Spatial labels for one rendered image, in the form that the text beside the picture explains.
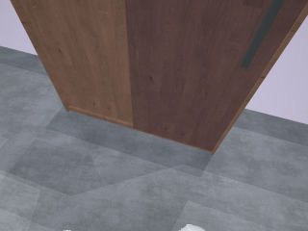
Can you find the wardrobe door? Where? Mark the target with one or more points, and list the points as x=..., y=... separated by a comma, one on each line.
x=186, y=79
x=86, y=43

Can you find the handle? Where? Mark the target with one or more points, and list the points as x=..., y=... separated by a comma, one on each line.
x=27, y=7
x=270, y=15

